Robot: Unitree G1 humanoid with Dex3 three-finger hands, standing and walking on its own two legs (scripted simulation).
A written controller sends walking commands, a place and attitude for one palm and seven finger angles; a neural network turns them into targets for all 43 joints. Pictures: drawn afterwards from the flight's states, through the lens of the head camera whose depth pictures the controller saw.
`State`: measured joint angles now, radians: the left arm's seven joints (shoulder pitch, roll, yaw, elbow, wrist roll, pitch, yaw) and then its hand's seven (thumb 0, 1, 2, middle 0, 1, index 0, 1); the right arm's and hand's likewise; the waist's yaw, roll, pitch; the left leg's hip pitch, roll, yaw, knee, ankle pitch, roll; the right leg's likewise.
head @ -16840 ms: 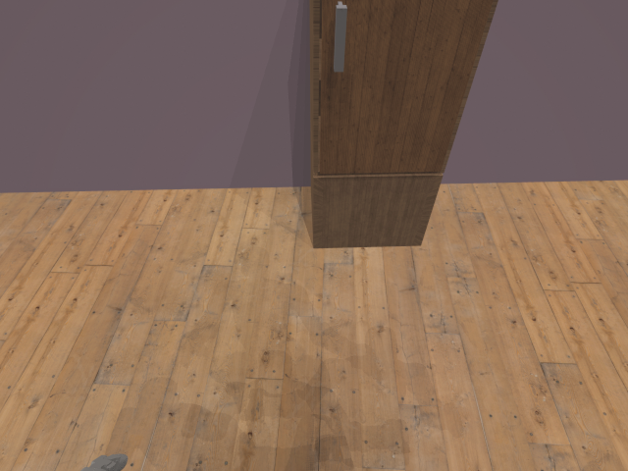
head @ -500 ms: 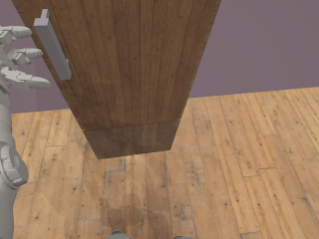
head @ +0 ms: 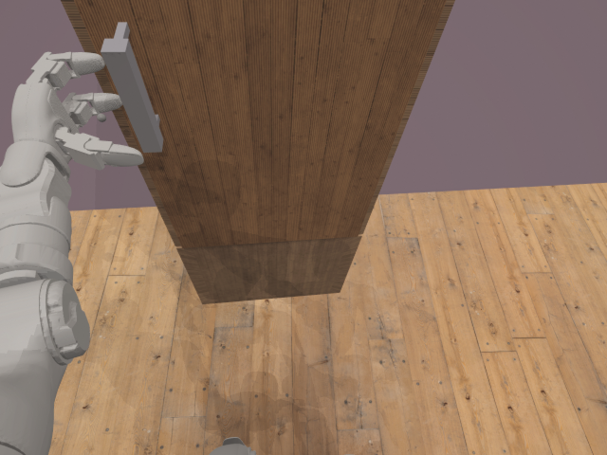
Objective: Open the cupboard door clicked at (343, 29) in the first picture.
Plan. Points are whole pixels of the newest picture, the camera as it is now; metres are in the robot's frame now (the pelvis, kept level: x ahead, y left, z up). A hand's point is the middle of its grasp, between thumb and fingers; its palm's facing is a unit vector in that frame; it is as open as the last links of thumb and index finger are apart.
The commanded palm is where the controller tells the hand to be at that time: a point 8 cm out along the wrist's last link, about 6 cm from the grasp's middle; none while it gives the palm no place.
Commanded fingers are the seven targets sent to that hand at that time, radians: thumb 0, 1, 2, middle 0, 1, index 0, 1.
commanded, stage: slide the fingers in behind the handle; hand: left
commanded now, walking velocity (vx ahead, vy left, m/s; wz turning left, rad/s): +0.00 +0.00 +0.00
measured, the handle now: (138, 91) +0.55 +0.20 +0.14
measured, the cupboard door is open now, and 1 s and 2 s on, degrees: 0 0 2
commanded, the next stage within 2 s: close the thumb around the handle in 0.86 s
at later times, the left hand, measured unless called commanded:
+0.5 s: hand (153, 116) +0.50 +0.17 +0.14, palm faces +0.08 -1.00 +0.00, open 14.0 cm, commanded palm +0.47 +0.23 +0.14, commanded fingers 0.00 -0.50 0.30 -0.30 -1.20 -0.30 -1.20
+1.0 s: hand (151, 117) +0.49 +0.17 +0.15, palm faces +0.07 -1.00 +0.00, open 14.0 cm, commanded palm +0.47 +0.22 +0.14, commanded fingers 0.00 -0.33 0.37 -0.31 -1.22 -0.31 -1.22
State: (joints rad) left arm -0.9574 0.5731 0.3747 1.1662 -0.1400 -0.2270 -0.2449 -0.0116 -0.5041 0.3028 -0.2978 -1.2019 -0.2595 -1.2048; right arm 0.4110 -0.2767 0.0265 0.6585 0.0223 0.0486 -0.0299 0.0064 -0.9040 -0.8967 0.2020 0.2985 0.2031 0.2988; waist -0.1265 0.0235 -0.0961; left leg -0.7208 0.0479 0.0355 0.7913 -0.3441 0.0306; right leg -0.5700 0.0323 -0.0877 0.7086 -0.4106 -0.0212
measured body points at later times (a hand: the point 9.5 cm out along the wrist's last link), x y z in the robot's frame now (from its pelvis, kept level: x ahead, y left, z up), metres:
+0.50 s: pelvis -0.01 -0.01 +0.00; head +0.06 +0.00 +0.44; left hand +0.49 +0.22 +0.15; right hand +0.00 -0.27 -0.12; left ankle +0.02 +0.10 -0.71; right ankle -0.05 -0.11 -0.71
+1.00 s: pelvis -0.01 -0.02 +0.00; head +0.06 -0.01 +0.45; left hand +0.48 +0.22 +0.15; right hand -0.01 -0.29 -0.11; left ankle +0.02 +0.10 -0.71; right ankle -0.05 -0.11 -0.71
